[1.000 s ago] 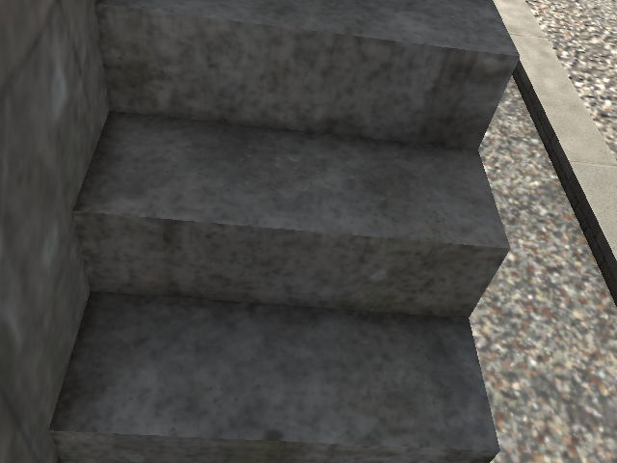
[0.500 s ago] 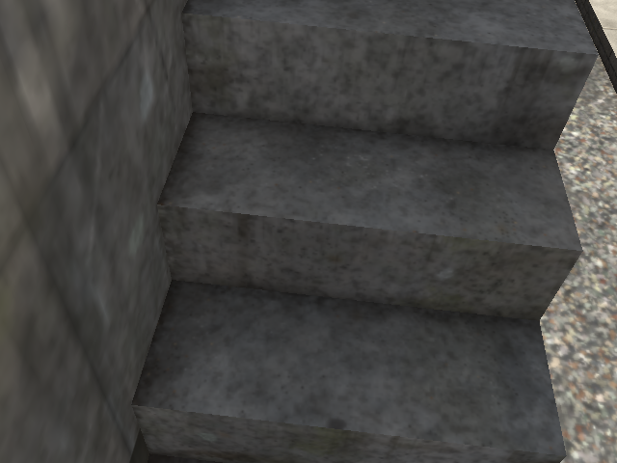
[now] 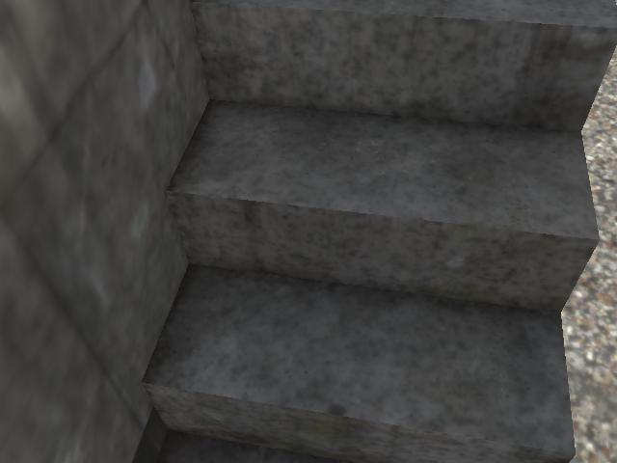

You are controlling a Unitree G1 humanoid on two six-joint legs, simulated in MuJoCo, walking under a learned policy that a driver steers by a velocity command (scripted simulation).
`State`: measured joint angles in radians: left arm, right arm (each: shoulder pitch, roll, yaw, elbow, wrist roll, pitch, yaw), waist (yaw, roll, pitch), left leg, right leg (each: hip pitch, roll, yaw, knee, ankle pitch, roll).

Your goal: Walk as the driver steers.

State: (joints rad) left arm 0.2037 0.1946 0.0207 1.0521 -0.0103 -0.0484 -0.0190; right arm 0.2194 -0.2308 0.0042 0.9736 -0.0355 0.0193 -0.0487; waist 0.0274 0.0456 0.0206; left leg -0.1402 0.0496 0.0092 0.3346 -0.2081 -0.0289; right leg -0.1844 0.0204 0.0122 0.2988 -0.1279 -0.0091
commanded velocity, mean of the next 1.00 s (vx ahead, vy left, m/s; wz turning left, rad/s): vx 0.00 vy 0.00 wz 0.00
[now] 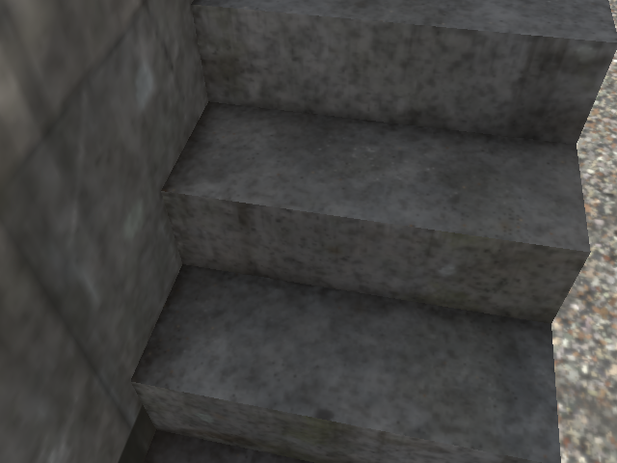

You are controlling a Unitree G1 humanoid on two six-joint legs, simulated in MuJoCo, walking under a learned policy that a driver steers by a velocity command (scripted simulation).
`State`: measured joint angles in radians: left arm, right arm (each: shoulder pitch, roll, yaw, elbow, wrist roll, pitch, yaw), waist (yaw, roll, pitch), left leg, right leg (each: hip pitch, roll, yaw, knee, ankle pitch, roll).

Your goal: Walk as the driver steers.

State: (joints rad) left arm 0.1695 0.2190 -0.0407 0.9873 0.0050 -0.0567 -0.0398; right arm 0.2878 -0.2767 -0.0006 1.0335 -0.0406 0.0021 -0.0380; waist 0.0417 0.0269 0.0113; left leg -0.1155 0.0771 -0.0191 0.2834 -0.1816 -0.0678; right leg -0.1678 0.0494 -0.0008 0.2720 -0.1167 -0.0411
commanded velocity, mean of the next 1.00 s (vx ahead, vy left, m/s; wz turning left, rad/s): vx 0.00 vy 0.00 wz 0.00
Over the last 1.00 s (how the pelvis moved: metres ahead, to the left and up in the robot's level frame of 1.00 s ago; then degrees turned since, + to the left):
0.00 -0.02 0.00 1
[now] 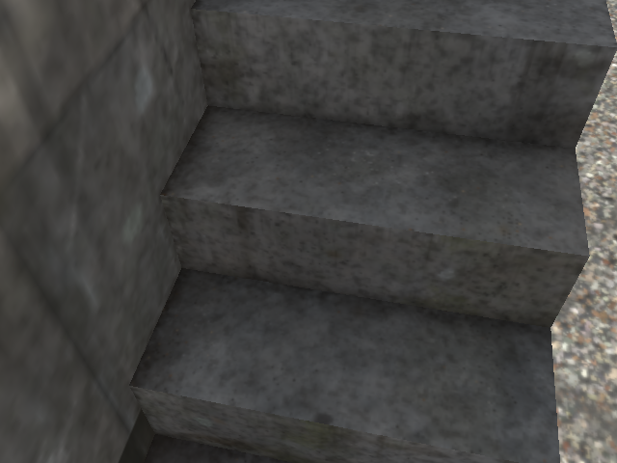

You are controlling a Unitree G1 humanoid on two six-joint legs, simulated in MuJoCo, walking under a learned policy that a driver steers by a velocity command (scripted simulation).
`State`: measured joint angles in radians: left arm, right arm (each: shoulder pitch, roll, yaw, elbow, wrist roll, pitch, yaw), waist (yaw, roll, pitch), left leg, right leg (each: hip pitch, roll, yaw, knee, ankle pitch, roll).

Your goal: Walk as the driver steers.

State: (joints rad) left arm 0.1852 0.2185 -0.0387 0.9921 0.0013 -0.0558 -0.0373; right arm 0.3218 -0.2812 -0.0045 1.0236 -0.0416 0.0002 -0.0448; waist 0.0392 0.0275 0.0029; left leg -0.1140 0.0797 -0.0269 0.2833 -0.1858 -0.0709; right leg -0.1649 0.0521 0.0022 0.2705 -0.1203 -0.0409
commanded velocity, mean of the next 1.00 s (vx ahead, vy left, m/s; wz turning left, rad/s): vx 0.17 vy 0.00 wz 0.00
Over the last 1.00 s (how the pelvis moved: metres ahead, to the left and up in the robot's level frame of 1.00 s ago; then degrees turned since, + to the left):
0.00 0.00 0.00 0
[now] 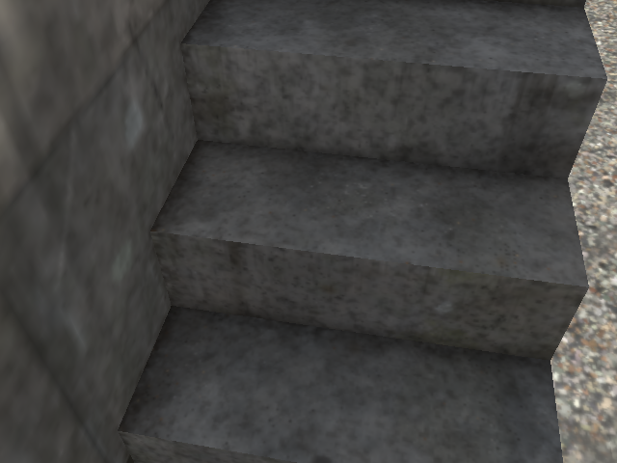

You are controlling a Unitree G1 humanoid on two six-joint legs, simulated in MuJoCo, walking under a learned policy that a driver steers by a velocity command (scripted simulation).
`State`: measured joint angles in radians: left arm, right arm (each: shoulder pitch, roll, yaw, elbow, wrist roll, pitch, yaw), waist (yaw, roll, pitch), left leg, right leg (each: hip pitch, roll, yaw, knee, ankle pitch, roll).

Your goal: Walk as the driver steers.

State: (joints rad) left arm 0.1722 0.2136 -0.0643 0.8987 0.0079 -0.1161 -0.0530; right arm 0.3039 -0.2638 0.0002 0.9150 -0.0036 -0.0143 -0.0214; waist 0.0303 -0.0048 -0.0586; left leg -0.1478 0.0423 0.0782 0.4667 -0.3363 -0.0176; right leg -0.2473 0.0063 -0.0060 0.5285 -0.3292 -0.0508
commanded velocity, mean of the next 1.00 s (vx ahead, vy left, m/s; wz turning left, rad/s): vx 0.07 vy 0.00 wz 0.00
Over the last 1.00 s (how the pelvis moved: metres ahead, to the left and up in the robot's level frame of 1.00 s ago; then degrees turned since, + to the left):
0.04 0.02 -0.01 -1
